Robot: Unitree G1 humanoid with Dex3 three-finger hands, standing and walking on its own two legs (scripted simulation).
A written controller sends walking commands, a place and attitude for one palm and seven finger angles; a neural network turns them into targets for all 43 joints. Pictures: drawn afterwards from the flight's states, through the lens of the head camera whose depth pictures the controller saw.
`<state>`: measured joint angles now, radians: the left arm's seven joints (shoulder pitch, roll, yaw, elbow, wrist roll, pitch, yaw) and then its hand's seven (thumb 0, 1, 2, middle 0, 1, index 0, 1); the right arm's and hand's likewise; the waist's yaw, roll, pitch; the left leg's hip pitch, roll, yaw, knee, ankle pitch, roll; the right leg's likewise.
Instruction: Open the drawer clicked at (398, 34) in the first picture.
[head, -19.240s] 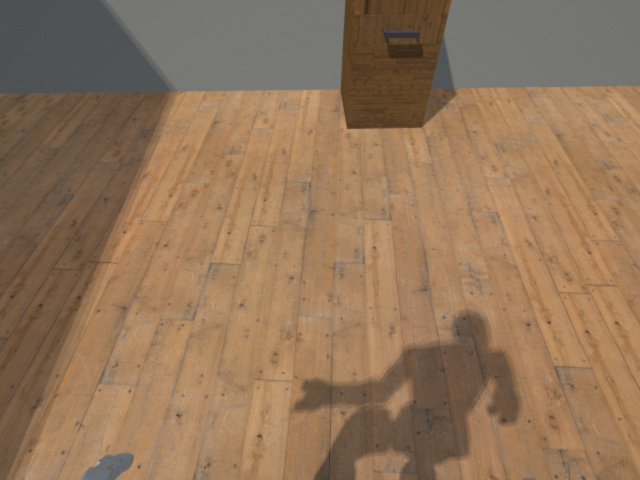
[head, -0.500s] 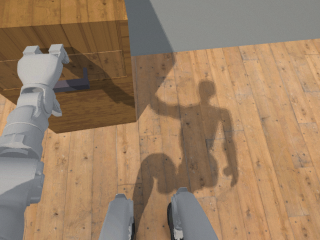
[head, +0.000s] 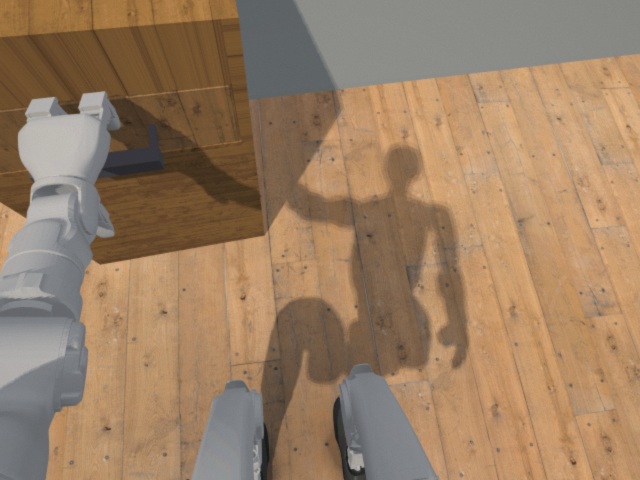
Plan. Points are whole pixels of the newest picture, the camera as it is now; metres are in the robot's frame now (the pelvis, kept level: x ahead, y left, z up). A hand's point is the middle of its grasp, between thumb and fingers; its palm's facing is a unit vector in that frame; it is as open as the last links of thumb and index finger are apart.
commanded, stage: lower the fingers behind the handle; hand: left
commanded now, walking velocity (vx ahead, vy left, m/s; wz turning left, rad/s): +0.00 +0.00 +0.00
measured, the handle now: (98, 152) +0.56 +0.28 -0.09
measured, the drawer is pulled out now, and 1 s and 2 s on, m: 0.00 0.00 0.00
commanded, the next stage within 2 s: close the thumb around the handle in 1.22 s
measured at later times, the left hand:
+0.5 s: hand (100, 186) +0.50 +0.27 -0.08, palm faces -0.06 -0.01 -1.00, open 13.9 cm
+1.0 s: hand (110, 191) +0.51 +0.26 -0.10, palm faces -0.01 -0.01 -1.00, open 13.9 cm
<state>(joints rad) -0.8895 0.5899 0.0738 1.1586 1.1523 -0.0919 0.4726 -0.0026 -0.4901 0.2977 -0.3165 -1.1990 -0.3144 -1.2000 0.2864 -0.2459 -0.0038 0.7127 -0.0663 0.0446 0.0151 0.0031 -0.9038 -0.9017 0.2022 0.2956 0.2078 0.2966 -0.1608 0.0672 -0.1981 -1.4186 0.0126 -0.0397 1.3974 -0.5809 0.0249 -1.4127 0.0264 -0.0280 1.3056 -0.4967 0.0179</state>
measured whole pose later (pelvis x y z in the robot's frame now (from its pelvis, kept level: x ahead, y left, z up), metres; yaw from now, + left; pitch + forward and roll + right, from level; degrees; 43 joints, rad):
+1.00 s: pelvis -0.02 -0.01 -0.05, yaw -1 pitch +37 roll -5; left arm -0.91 0.61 0.13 1.12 1.17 -0.06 0.51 0.00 -0.49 0.30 -0.31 -1.20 -0.31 -1.20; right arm 0.24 -0.25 0.00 0.71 -0.07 0.03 0.04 0.00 -0.91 -0.90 0.20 0.30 0.21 0.30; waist -0.16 0.07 -0.19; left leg -1.63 0.02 -0.05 1.61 -0.63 0.02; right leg -1.63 0.03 -0.04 1.51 -0.54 0.01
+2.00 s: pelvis -0.02 +0.00 -0.05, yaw -1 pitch +37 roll -5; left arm -0.89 0.61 0.13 1.10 1.18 -0.10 0.51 0.00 0.67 0.81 -0.35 -1.32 -0.36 -1.31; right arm 0.24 -0.26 0.00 0.70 -0.07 0.04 0.03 0.00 -0.91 -0.90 0.20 0.30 0.21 0.30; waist -0.16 0.07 -0.19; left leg -1.64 0.02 -0.05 1.62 -0.64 0.02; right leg -1.63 0.03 -0.04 1.52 -0.54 0.02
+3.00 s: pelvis +0.01 +0.00 -0.02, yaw +0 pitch +36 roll -3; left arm -0.63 0.47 0.11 0.93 1.14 -0.10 0.57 0.01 0.71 0.75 -0.29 -1.34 -0.33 -1.28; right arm 0.18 -0.25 -0.04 0.68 -0.08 0.08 0.05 0.00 -0.91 -0.90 0.20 0.30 0.21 0.30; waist -0.09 0.05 -0.20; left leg -1.47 0.02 -0.02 1.51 -0.66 0.03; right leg -1.49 0.03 -0.01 1.44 -0.58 0.02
